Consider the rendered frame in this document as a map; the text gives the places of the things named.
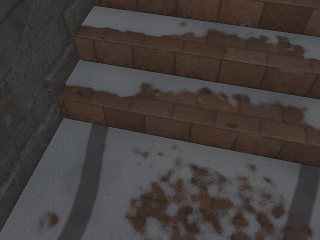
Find stairs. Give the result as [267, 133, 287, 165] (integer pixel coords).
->
[56, 0, 320, 168]

